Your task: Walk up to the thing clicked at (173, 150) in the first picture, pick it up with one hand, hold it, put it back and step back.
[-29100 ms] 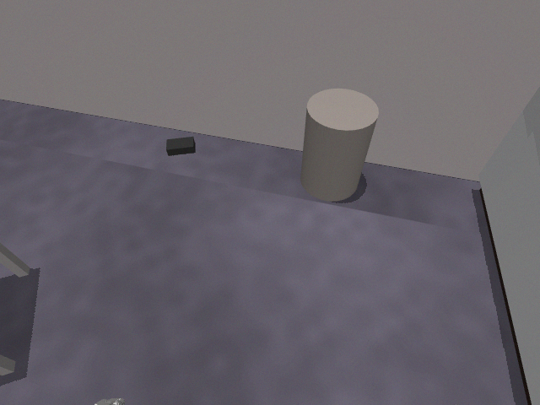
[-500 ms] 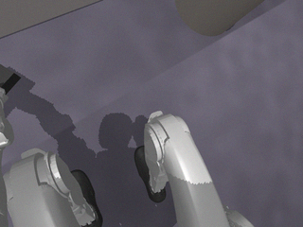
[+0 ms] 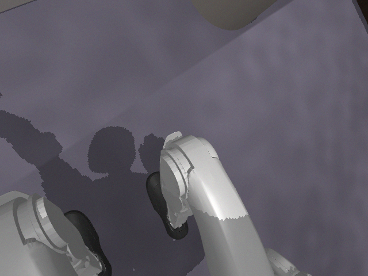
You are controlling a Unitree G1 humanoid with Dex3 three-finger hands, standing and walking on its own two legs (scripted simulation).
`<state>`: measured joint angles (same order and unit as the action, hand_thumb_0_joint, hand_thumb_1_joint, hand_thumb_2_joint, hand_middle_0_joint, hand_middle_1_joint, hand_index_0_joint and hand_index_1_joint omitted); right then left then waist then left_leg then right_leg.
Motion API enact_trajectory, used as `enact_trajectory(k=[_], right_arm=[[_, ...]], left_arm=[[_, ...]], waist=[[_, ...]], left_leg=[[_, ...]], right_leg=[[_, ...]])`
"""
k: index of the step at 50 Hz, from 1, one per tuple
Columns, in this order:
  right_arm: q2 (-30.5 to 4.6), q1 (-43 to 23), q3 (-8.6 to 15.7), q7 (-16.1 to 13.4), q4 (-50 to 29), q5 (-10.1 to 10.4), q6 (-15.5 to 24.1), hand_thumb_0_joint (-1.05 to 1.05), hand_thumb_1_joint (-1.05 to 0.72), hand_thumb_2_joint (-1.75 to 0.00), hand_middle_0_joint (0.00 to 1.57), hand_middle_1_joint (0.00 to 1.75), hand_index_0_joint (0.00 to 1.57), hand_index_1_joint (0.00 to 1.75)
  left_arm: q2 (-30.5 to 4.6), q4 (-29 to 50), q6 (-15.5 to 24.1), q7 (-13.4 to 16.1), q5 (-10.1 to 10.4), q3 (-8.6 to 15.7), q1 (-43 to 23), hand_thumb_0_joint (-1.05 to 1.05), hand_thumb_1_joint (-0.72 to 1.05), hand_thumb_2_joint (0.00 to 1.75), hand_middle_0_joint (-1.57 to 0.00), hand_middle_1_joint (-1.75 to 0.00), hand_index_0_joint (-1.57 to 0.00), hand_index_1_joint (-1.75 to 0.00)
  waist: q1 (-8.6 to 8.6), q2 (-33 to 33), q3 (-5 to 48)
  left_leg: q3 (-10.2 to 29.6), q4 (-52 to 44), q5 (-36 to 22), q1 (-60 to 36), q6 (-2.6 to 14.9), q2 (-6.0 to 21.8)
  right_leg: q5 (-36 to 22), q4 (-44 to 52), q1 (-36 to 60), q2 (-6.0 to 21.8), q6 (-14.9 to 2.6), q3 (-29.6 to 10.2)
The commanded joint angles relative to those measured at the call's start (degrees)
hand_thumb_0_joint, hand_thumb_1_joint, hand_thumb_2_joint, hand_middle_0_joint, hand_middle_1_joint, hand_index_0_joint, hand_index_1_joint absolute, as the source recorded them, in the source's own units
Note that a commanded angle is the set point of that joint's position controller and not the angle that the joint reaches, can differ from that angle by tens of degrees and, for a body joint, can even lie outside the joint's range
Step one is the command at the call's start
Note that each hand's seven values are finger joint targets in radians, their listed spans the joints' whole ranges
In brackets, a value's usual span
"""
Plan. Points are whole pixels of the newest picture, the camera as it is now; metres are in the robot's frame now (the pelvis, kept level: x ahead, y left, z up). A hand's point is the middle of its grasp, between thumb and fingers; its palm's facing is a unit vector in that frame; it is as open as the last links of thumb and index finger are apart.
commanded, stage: rest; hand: left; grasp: from above
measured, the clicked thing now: out of the picture +0.48 +0.33 -0.24
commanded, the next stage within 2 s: open in 0.30 s
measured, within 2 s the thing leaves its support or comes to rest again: rests again in 0.58 s
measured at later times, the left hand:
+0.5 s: hand out of the picture +0.48 +0.32 -0.23, palm faces -0.22 -0.38 -0.90, open 11.5 cm
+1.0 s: hand out of the picture +0.48 +0.33 -0.23, palm faces -0.23 -0.38 -0.90, open 13.7 cm
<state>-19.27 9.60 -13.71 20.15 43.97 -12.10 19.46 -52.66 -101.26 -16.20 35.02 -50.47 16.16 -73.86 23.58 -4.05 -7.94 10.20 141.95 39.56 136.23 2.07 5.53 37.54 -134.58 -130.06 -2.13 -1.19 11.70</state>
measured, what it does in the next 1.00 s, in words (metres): stands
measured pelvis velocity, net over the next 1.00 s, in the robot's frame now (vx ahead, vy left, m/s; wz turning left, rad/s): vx -0.01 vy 0.01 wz -0.04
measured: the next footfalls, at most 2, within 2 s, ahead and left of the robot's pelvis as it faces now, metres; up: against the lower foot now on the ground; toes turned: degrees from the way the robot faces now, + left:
none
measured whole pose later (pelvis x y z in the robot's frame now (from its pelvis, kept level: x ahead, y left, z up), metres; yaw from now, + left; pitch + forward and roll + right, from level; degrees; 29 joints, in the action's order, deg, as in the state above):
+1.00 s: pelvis -0.01 +0.01 +0.01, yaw -2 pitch +30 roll -14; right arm -20.6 9.1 -18.2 19.6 40.6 -12.5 20.4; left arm -58.7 -102.0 -15.6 36.1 -48.9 12.9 -74.9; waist 26.0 -7.2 -11.8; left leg 12.8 141.5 39.3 134.5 2.4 5.2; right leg 36.7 -131.8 -126.6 -2.9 -0.2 13.7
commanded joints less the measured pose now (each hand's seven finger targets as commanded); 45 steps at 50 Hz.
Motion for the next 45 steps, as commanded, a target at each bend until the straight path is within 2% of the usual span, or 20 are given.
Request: enact_trajectory(k=[1,8,10,11,14,15,17,18,20,21,22,23,24,25,27,29,30,33,36,45], right_arm=[[-18.18,14.75,3.45,-0.12,1.40,0.31,0.60,0.00,-0.91,-0.90,0.20,0.30,0.20,0.30],[-18.78,15.05,2.92,0.37,1.23,0.01,0.72,0.00,-0.91,-0.90,0.20,0.30,0.20,0.30],[-18.45,13.83,2.43,0.44,0.32,-0.05,0.99,0.00,-0.91,-0.90,0.20,0.30,0.20,0.30],[-19.02,14.27,2.51,0.34,0.87,-0.03,0.99,0.00,-0.91,-0.90,0.20,0.30,0.20,0.30],[-19.39,15.06,2.25,0.45,0.75,0.02,1.02,0.00,-0.91,-0.90,0.20,0.30,0.20,0.30],[-19.11,14.27,2.19,0.59,0.32,-0.11,1.10,0.00,-0.91,-0.90,0.20,0.30,0.20,0.30],[-19.30,14.81,1.86,0.79,0.31,-0.09,1.23,0.00,-0.91,-0.90,0.20,0.30,0.20,0.30],[-19.38,13.91,1.72,0.85,-0.34,-0.13,1.23,0.00,-0.91,-0.90,0.20,0.30,0.20,0.30],[-19.91,14.07,1.59,0.63,-0.72,-0.05,1.22,0.00,-0.91,-0.90,0.20,0.30,0.20,0.30],[-19.56,14.75,1.44,0.71,-0.72,-0.17,1.13,0.00,-0.90,-0.90,0.20,0.30,0.20,0.30],[-19.57,14.41,1.48,0.66,-0.37,-0.04,1.14,0.00,-0.90,-0.90,0.20,0.30,0.20,0.30],[-19.47,14.57,1.32,0.64,-0.57,-0.02,1.03,0.00,-0.90,-0.90,0.20,0.30,0.20,0.30],[-19.20,13.78,0.91,0.74,-1.47,-0.12,1.04,0.00,-0.90,-0.90,0.20,0.30,0.20,0.30],[-19.74,15.08,1.21,0.73,-0.52,-0.03,1.05,0.00,-0.90,-0.90,0.20,0.30,0.20,0.30],[-19.70,14.14,1.03,0.81,-0.93,-0.14,0.99,0.00,-0.90,-0.90,0.20,0.30,0.20,0.30],[-19.07,14.55,0.41,0.77,-0.80,0.02,1.07,0.00,-0.90,-0.90,0.20,0.30,0.20,0.30],[-19.57,14.35,0.91,0.75,-1.46,0.05,0.98,0.00,-0.90,-0.90,0.20,0.30,0.20,0.30],[-19.66,13.90,0.79,0.39,-0.93,0.26,1.15,0.00,-0.90,-0.90,0.20,0.30,0.20,0.30],[-19.37,14.28,0.61,0.02,-1.22,0.08,0.86,0.00,-0.90,-0.90,0.20,0.30,0.20,0.30],[-19.36,13.74,-0.48,-0.55,-1.03,0.18,1.30,0.00,-0.90,-0.90,0.20,0.30,0.20,0.30]], left_arm=[[-13.35,7.34,0.91,2.61,-1.52,-1.82,-16.61,0.00,0.26,0.78,-0.78,-0.70,-0.77,-0.70],[-13.55,7.55,1.16,3.77,-1.23,-1.89,-17.42,0.00,0.23,0.83,-0.75,-0.74,-0.74,-0.75],[-11.92,7.10,1.06,3.54,-1.24,-3.70,-17.58,0.00,0.22,0.83,-0.74,-0.74,-0.73,-0.75],[-14.16,6.84,1.17,3.69,-1.07,-2.48,-16.93,0.00,0.21,0.84,-0.73,-0.76,-0.72,-0.76],[-15.78,8.40,1.29,3.87,-1.36,-1.59,-17.38,0.00,0.19,0.83,-0.72,-0.75,-0.71,-0.75],[-14.15,7.21,1.13,3.84,-1.27,-2.71,-16.93,0.00,0.19,0.83,-0.72,-0.75,-0.71,-0.75],[-15.52,7.59,1.14,4.07,-1.12,-1.35,-16.81,0.00,0.20,0.84,-0.72,-0.76,-0.71,-0.77],[-13.14,5.81,0.81,3.92,-0.90,-3.39,-16.33,0.00,0.20,0.83,-0.72,-0.76,-0.72,-0.76],[-15.16,6.75,1.10,4.13,-0.69,-2.83,-16.58,0.00,0.20,0.82,-0.71,-0.78,-0.71,-0.77],[-15.44,7.18,1.05,4.14,-0.52,-2.41,-16.36,0.00,0.12,0.84,-0.63,-0.80,-0.63,-0.80],[-16.65,8.25,1.06,4.40,-0.52,-1.95,-16.97,0.00,0.04,0.86,-0.55,-0.83,-0.55,-0.83],[-16.60,7.47,0.85,4.40,-0.64,-1.82,-16.17,0.00,-0.04,0.86,-0.47,-0.85,-0.47,-0.84],[-14.70,7.57,0.77,4.15,-0.36,-3.80,-16.76,0.00,-0.12,0.85,-0.40,-0.86,-0.40,-0.86],[-16.87,8.35,0.78,4.38,-0.31,-1.53,-16.55,0.00,-0.20,0.86,-0.34,-0.89,-0.34,-0.88],[-15.95,6.14,0.46,4.28,-0.11,-2.49,-15.60,0.00,-0.34,0.88,-0.27,-0.90,-0.27,-0.90],[-17.46,7.19,0.61,4.12,0.12,-1.35,-15.70,0.00,-0.39,0.92,-0.24,-0.92,-0.24,-0.92],[-15.90,7.20,0.52,3.65,0.55,-2.36,-15.38,0.00,-0.41,0.93,-0.23,-0.93,-0.22,-0.93],[-16.55,6.62,0.46,3.32,0.45,-2.70,-14.93,0.00,-0.47,0.99,-0.18,-0.98,-0.17,-0.98],[-16.00,5.51,0.56,2.81,0.52,-3.53,-14.31,0.00,-0.51,1.05,-0.15,-1.03,-0.13,-1.03],[-15.63,5.66,1.21,3.00,0.58,-4.85,-16.19,0.00,-0.53,1.03,-0.12,-1.03,-0.11,-1.04]], waist=[[1.85,27.42,39.90],[3.05,29.98,38.15],[3.50,29.16,37.41],[3.35,29.59,37.26],[3.39,30.18,38.40],[3.91,30.32,37.20],[3.66,31.10,37.06],[4.57,29.59,35.86],[4.13,29.32,35.40],[4.42,29.18,36.03],[3.48,30.09,37.43],[3.88,30.29,37.26],[4.37,30.34,36.81],[4.50,30.74,37.20],[4.76,29.07,35.64],[4.49,29.29,35.45],[5.18,28.87,35.06],[4.27,29.53,34.95],[5.12,27.23,33.93],[5.77,29.54,33.13]], left_leg=[[-2.45,-12.51,-13.22,-29.59,-1.07,-0.67],[-1.79,-12.62,-14.85,-31.20,-1.61,-0.30],[-1.46,-12.31,-13.96,-30.97,-1.50,-0.29],[-1.69,-12.56,-13.55,-30.59,-1.47,-0.29],[-1.31,-12.45,-15.65,-32.21,-1.68,-0.20],[-0.80,-12.79,-14.83,-32.41,-1.83,-0.09],[-0.54,-12.67,-15.63,-33.44,-1.99,0.11],[-0.50,-12.83,-14.38,-32.15,-1.81,0.01],[-1.10,-12.59,-13.88,-30.22,-1.40,-0.11],[-1.33,-12.64,-14.75,-30.96,-1.46,-0.18],[-1.11,-12.57,-14.99,-31.89,-1.59,-0.05],[-0.96,-12.67,-15.71,-32.49,-1.70,0.02],[-1.18,-12.37,-15.27,-31.94,-1.50,0.02],[-0.78,-12.56,-16.37,-33.26,-1.73,0.13],[-0.64,-12.74,-14.62,-31.24,-1.56,0.10],[-0.46,-12.79,-14.40,-30.79,-1.48,0.13],[-0.64,-12.79,-14.29,-30.75,-1.36,-0.02],[-0.59,-12.95,-13.50,-30.01,-1.37,0.10],[-0.94,-12.76,-12.17,-27.89,-1.00,-0.08],[0.61,-14.02,-12.23,-30.93,-1.77,0.41]], right_leg=[[-14.96,13.33,23.22,-3.72,0.10,1.53],[-16.77,12.81,23.48,-3.75,-0.13,2.10],[-16.12,12.91,22.46,-3.78,-0.06,2.39],[-15.77,13.44,23.23,-3.89,-0.01,2.20],[-17.44,12.90,23.95,-3.81,-0.06,2.47],[-16.80,12.51,23.19,-3.80,-0.18,2.72],[-17.26,12.36,23.13,-3.58,-0.14,2.95],[-16.65,12.80,22.70,-3.99,-0.09,3.02],[-16.48,13.99,24.03,-4.10,0.18,2.52],[-17.20,13.88,25.61,-3.98,0.19,2.51],[-17.20,13.80,25.13,-4.06,0.09,2.64],[-17.82,13.65,25.26,-4.05,0.08,2.79],[-17.91,13.98,25.78,-4.32,0.23,2.58],[-18.54,13.44,25.83,-3.89,0.14,2.98],[-17.38,13.85,24.99,-4.22,0.18,3.09],[-16.99,14.09,25.33,-3.95,0.28,3.00],[-16.96,14.23,25.58,-4.10,0.31,2.88],[-16.06,14.43,24.82,-4.17,0.24,2.89],[-15.48,15.33,26.16,-4.45,0.53,2.70],[-15.09,14.61,23.97,-4.31,0.12,3.80]])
